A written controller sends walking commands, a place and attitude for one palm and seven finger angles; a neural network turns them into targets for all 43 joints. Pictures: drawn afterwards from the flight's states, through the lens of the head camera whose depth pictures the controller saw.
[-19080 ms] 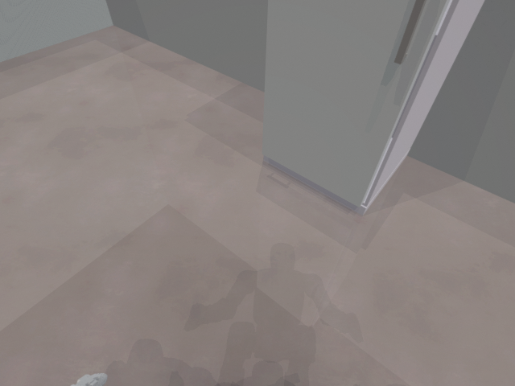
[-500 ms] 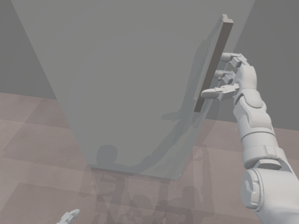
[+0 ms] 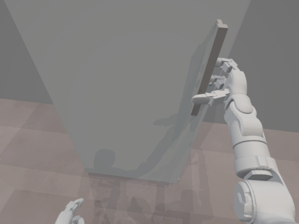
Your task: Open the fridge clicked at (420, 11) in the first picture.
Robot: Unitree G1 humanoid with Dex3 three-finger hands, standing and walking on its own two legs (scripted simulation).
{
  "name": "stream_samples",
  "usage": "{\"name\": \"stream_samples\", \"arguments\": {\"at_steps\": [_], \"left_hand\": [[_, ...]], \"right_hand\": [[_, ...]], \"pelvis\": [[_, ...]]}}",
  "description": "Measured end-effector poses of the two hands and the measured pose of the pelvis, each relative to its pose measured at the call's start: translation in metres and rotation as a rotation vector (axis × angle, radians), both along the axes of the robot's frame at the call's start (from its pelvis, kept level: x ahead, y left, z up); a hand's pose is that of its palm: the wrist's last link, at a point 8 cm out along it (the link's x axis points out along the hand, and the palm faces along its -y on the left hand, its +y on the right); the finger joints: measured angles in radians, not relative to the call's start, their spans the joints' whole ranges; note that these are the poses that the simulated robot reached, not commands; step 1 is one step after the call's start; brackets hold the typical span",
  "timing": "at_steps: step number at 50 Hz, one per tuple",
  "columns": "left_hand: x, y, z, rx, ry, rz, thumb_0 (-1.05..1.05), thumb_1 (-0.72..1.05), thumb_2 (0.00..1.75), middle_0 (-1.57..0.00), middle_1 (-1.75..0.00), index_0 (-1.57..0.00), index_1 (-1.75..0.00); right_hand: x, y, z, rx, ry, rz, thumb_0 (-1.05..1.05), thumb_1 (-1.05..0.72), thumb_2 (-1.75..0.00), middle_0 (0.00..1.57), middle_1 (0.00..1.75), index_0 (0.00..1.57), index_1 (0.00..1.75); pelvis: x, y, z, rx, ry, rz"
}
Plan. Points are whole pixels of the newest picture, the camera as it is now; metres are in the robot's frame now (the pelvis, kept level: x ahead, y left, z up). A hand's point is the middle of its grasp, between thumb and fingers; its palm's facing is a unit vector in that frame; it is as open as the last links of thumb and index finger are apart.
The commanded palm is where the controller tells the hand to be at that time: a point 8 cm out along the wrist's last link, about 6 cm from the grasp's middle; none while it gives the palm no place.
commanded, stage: slide the fingers in behind the handle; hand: right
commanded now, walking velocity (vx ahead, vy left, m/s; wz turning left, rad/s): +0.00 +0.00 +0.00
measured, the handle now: (204, 74) +0.49 -0.12 +0.18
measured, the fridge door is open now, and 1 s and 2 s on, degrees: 0 0 0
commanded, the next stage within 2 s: grip the handle and tug to test in 1.02 s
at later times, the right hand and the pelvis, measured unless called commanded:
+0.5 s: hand (204, 84) +0.43 -0.11 +0.19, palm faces +0.07 +1.00 +0.03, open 14.1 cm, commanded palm +0.39 -0.16 +0.18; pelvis +0.00 +0.00 +0.00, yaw +0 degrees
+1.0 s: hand (203, 84) +0.42 -0.11 +0.19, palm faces +0.08 +1.00 +0.02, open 14.3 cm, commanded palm +0.39 -0.15 +0.18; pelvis +0.01 +0.00 +0.00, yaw +0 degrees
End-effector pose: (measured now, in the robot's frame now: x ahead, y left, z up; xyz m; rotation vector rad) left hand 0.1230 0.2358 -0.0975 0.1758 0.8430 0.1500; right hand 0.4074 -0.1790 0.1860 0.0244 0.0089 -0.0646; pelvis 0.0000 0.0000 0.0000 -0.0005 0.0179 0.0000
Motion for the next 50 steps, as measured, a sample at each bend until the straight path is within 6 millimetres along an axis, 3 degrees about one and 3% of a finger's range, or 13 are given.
{"name": "stream_samples", "arguments": {"at_steps": [8, 20, 50], "left_hand": [[0.009, -0.003, 0.002, 0.0, -0.009, -0.007, 0.01, 0.91, 0.9, -0.2, -0.3, -0.2, -0.3], [0.007, -0.008, -0.001, -0.017, 0.005, -0.006, 0.01, 0.91, 0.9, -0.2, -0.3, -0.2, -0.3], [0.02, -0.009, 0.002, -0.006, 0.0, -0.017, 0.01, 0.91, 0.9, -0.2, -0.3, -0.2, -0.3]], "right_hand": [[0.002, 0.006, -0.002, 0.008, 0.012, -0.001, -0.01, 0.5, -0.3, 0.3, 1.2, 0.3, 1.2], [-0.005, 0.018, 0.002, 0.01, -0.007, 0.006, -0.01, 0.5, -0.3, 0.29, 1.2, 0.3, 1.19], [-0.009, 0.021, 0.004, -0.001, 0.003, -0.011, -0.01, 0.5, -0.3, 0.24, 1.16, 0.25, 1.18]], "pelvis": [[0.002, 0.0, 0.0, 0.0, 0.0, -0.001], [0.004, -0.001, 0.0, 0.0, -0.012, 0.004], [0.007, -0.001, 0.001, 0.002, -0.021, -0.005]]}}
